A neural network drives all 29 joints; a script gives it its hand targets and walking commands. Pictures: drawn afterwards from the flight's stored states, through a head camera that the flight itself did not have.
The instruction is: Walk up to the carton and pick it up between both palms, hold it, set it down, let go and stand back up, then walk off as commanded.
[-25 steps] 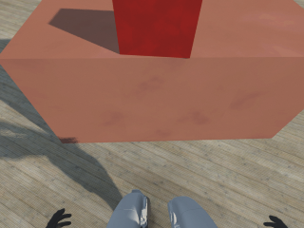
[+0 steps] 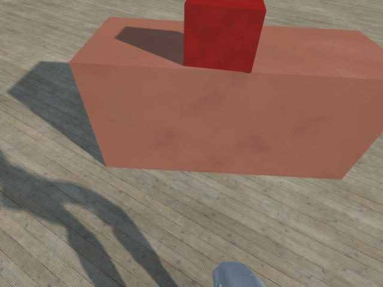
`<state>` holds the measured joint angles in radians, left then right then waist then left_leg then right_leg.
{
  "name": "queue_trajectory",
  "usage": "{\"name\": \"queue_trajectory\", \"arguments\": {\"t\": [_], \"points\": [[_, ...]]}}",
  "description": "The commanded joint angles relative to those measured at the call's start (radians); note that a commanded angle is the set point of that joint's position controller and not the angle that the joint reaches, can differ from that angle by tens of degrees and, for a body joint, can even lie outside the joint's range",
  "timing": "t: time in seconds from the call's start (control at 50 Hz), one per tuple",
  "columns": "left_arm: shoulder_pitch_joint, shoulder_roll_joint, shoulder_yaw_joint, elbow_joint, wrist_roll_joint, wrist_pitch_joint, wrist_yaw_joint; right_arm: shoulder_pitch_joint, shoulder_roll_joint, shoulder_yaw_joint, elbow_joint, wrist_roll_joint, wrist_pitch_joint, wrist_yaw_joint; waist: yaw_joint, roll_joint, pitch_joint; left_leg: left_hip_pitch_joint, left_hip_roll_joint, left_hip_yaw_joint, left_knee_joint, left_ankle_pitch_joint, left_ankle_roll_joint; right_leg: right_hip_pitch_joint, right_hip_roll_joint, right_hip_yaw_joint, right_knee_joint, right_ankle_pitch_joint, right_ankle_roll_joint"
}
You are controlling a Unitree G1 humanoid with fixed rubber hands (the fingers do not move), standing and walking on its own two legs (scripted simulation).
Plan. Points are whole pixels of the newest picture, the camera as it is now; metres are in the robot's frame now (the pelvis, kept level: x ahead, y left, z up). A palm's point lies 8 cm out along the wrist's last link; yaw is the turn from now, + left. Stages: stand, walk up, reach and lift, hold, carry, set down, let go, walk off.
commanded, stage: walk off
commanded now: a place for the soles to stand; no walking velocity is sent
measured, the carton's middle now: (221, 32) +1.04 -0.12 +0.11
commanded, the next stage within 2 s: none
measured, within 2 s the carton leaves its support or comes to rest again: neither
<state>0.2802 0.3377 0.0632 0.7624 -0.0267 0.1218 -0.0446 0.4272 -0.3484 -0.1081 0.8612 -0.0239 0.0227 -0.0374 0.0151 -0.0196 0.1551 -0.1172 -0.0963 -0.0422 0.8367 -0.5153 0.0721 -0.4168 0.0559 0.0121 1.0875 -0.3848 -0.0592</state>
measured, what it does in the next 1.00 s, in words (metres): steps to the right: right foot, then left foot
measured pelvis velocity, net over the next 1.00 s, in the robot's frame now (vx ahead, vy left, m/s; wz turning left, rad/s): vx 0.12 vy -0.27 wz -0.07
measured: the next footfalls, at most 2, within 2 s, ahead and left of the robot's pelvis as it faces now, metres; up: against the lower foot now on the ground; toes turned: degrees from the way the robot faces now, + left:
right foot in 0.46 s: +0.16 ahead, -0.18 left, +0.00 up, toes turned -3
left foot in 0.68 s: +0.05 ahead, -0.06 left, +0.00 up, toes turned -6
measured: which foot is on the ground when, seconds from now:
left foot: down 0.00-0.48, up 0.50-0.66, down 0.68-0.84, up 0.86-1.00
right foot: up 0.00-0.44, down 0.46-0.64, up 0.66-0.82, down 0.84-1.00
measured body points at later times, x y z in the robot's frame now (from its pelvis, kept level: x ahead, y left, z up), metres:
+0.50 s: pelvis +0.02 -0.12 +0.00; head +0.03 -0.11 +0.45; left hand +0.12 +0.19 -0.11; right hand +0.01 -0.44 -0.11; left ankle -0.02 +0.06 -0.69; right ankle +0.12 -0.18 -0.70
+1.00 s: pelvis +0.12 -0.27 +0.01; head +0.16 -0.31 +0.46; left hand +0.25 +0.04 -0.07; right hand +0.15 -0.60 -0.12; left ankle +0.07 -0.10 -0.62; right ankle +0.07 -0.31 -0.70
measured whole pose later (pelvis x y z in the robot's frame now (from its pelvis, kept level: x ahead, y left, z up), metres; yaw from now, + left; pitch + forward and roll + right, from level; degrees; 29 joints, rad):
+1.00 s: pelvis +0.12 -0.27 +0.01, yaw -4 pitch -2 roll +4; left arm 0.26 0.37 0.06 0.76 -0.03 -0.04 0.06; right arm 0.29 -0.38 -0.11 0.85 -0.02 0.01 -0.02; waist -0.01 -0.01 0.12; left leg -0.39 -0.09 -0.08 1.17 -0.47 0.03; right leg -0.23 0.03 -0.02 0.76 -0.49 -0.08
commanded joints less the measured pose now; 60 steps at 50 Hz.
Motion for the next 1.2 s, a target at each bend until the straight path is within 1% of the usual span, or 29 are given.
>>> {"name": "queue_trajectory", "arguments": {"t": [0.0,0.26,0.36,0.42,0.46,0.5,0.54,0.58,0.6,0.62,0.64,0.68,0.7,0.72,0.76,0.78,0.8,0.82,0.84,0.86,0.92,1.0,1.04,1.08,1.1,1.12,1.14,1.16,1.18], "points": [[-0.013,0.327,0.153,-0.024,0.048,-0.044,-0.017,-0.188,-0.367,-0.043,-0.107,-0.03,-0.094,-0.041,0.056,0.058,0.207,-0.347,0.319,-0.494,-0.729,-0.302,-0.143,-0.173,-0.007,0.169,0.163,0.094,0.079],[-0.107,0.314,0.123,-0.048,0.064,-0.078,-0.025,-0.012,-0.372,-0.057,-0.103,-0.018,-0.102,-0.004,-0.043,0.177,0.1,-0.057,0.332,-0.454,-0.659,-0.327,0.049,-0.24,-0.064,0.12,-0.074,0.036,0.086],[-0.089,0.307,0.116,-0.059,0.057,-0.107,-0.034,-0.065,-0.394,-0.055,-0.106,-0.02,-0.108,0.006,0.0,0.198,0.054,-0.173,0.381,-0.384,-0.583,-0.232,0.141,-0.039,-0.136,0.034,-0.29,-0.069,0.042],[0.147,0.311,0.13,0.021,0.05,-0.132,-0.026,-0.099,-0.353,-0.039,-0.099,-0.022,-0.107,0.01,0.119,0.064,-0.097,-0.417,0.271,-0.193,-0.246,-0.112,0.066,0.448,-0.127,0.079,-0.49,-0.027,0.016],[0.259,0.349,0.131,0.019,0.061,-0.142,0.002,-0.012,-0.236,-0.006,-0.092,-0.005,-0.098,0.006,0.146,-0.252,-0.163,-0.514,-0.018,-0.069,0.344,-0.079,-0.047,0.473,-0.218,0.441,-0.715,-0.329,0.066],[0.022,0.39,0.141,-0.047,0.055,-0.127,0.008,0.125,-0.334,-0.046,-0.044,0.012,-0.079,0.012,-0.016,-0.176,-0.065,-0.28,-0.049,-0.011,0.326,-0.007,-0.018,0.128,-0.273,0.617,-1.147,-0.578,0.226],[-0.184,0.366,0.158,-0.087,0.07,-0.12,0.013,0.287,-0.36,-0.061,0.007,0.027,-0.077,0.025,-0.127,-0.256,0.016,0.065,-0.055,0.105,0.141,0.029,-0.028,-0.107,-0.142,0.257,-1.217,-0.215,0.453],[-0.309,0.289,0.149,-0.122,0.084,-0.107,0.007,0.442,-0.324,-0.075,0.051,0.024,-0.057,0.021,-0.218,-0.262,-0.002,0.311,-0.018,0.12,-0.204,-0.046,-0.012,-0.181,-0.028,0.044,-1.025,0.108,0.513],[-0.311,0.281,0.142,-0.122,0.087,-0.103,0.008,0.455,-0.323,-0.08,0.048,0.019,-0.055,0.016,-0.245,-0.215,-0.02,0.331,0.055,0.065,-0.433,-0.092,0.066,-0.149,0.017,0.017,-0.742,0.25,0.483],[-0.249,0.272,0.136,-0.103,0.085,-0.101,0.022,0.433,-0.334,-0.073,0.036,0.016,-0.071,0.014,-0.245,0.039,-0.07,0.307,0.182,-0.101,-0.764,0.079,0.139,-0.083,0.056,-0.041,-0.225,0.265,0.422],[-0.117,0.224,0.107,-0.073,0.062,-0.114,0.038,0.174,-0.316,-0.055,-0.042,0.0,-0.091,0.005,-0.113,0.385,-0.121,0.14,0.349,-0.428,-0.636,0.271,0.125,-0.068,-0.044,0.1,0.134,-0.022,0.177],[0.025,0.296,0.106,-0.073,0.033,-0.131,0.049,-0.046,-0.347,-0.043,-0.166,-0.026,-0.092,-0.009,0.034,0.227,-0.1,-0.033,0.463,-0.583,-0.437,0.28,0.173,-0.155,-0.12,0.231,0.185,-0.155,0.058],[-0.01,0.306,0.099,-0.078,0.032,-0.136,0.047,-0.113,-0.327,-0.032,-0.172,-0.003,-0.098,-0.016,0.002,0.216,-0.075,-0.063,0.521,-0.575,-0.449,0.351,0.271,-0.176,-0.115,0.242,0.193,-0.169,0.032],[-0.089,0.295,0.087,-0.087,0.032,-0.143,0.048,-0.133,-0.31,-0.021,-0.155,0.006,-0.102,-0.015,-0.028,0.183,-0.011,-0.086,0.497,-0.556,-0.432,0.488,0.282,-0.174,-0.114,0.24,0.085,-0.209,0.022],[-0.114,0.269,0.073,-0.081,0.023,-0.174,0.035,-0.125,-0.306,-0.015,-0.117,-0.011,-0.097,0.0,-0.034,0.217,0.04,0.007,0.332,-0.366,-0.299,0.654,0.142,-0.141,-0.182,0.238,-0.363,-0.223,-0.005],[-0.06,0.273,0.079,-0.047,0.018,-0.199,0.037,-0.099,-0.3,-0.017,-0.104,-0.012,-0.088,0.013,-0.007,0.19,-0.012,0.065,0.203,-0.207,-0.132,0.758,0.065,0.001,-0.18,0.158,-0.685,-0.088,0.003],[0.151,0.31,0.097,0.024,0.015,-0.219,0.048,-0.131,-0.294,-0.023,-0.117,-0.007,-0.072,0.023,0.102,0.098,-0.151,-0.093,0.046,-0.081,0.165,0.669,-0.007,0.393,-0.208,0.18,-0.853,0.398,0.038],[0.268,0.373,0.117,0.05,0.021,-0.226,0.074,-0.101,-0.254,-0.008,-0.14,-0.003,-0.06,0.022,0.129,-0.012,-0.242,-0.379,-0.028,-0.081,0.309,0.294,-0.057,0.695,-0.274,0.314,-0.697,0.825,0.076],[0.242,0.398,0.11,0.022,0.021,-0.223,0.098,-0.031,-0.211,0.013,-0.153,-0.001,-0.055,0.016,0.073,-0.072,-0.325,-0.581,-0.017,-0.121,0.368,-0.055,-0.07,0.862,-0.392,0.444,-0.505,1.055,0.054],[0.183,0.397,0.096,0.0,0.019,-0.218,0.114,-0.026,-0.22,0.015,-0.16,-0.006,-0.048,0.009,0.032,-0.04,-0.351,-0.604,0.014,-0.148,0.403,-0.081,-0.049,0.837,-0.44,0.443,-0.484,1.116,0.023],[0.143,0.325,0.093,0.015,0.01,-0.218,0.148,-0.146,-0.246,-0.002,-0.127,0.0,-0.024,0.017,0.026,0.008,-0.116,-0.592,0.01,-0.129,0.473,0.099,-0.039,0.555,-0.346,0.358,-0.57,1.038,0.172],[0.038,0.343,0.115,0.021,0.014,-0.21,0.153,-0.095,-0.268,-0.012,-0.115,-0.001,0.006,0.031,-0.023,-0.12,-0.026,-0.5,-0.069,-0.043,0.3,0.125,-0.055,0.47,-0.209,0.201,-0.673,1.058,0.34],[-0.093,0.349,0.124,-0.006,0.01,-0.187,0.154,0.018,-0.295,-0.028,-0.09,-0.015,0.023,0.032,-0.076,-0.214,0.009,-0.359,-0.126,0.08,0.069,0.052,-0.095,0.416,-0.121,0.072,-0.743,1.254,0.504],[-0.316,0.36,0.138,-0.063,0.01,-0.166,0.149,0.223,-0.333,-0.047,-0.043,-0.024,0.034,0.03,-0.234,-0.199,0.036,-0.009,-0.092,0.122,-0.327,0.13,-0.026,0.161,0.027,-0.095,-0.484,1.482,0.659],[-0.365,0.355,0.138,-0.081,0.004,-0.163,0.152,0.313,-0.331,-0.056,-0.03,-0.02,0.032,0.025,-0.322,-0.082,-0.031,0.128,-0.036,0.164,-0.571,0.302,0.059,0.152,0.09,-0.112,-0.101,1.538,0.654],[-0.344,0.343,0.121,-0.081,-0.019,-0.165,0.16,0.289,-0.316,-0.067,-0.04,-0.014,0.028,0.021,-0.36,0.2,-0.155,0.231,0.082,0.118,-0.695,0.605,0.137,0.127,0.085,-0.068,0.393,1.118,0.544],[-0.276,0.303,0.113,-0.086,-0.021,-0.169,0.161,0.167,-0.292,-0.067,-0.111,-0.022,0.017,0.012,-0.298,0.456,-0.24,0.314,0.293,-0.293,-0.419,0.826,0.243,-0.153,-0.012,0.133,0.755,-0.069,0.297],[-0.13,0.232,0.095,-0.084,-0.004,-0.179,0.183,-0.014,-0.275,-0.052,-0.212,-0.02,0.014,0.013,-0.122,0.336,-0.21,0.114,0.38,-0.454,-0.316,0.994,0.328,-0.157,0.031,0.205,0.657,-0.534,0.184],[-0.035,0.294,0.098,-0.067,0.007,-0.168,0.175,-0.182,-0.282,-0.036,-0.253,-0.001,0.01,0.007,-0.038,0.171,-0.177,-0.262,0.466,-0.482,-0.303,0.927,0.326,0.088,-0.072,0.349,0.528,-0.482,0.068]]}}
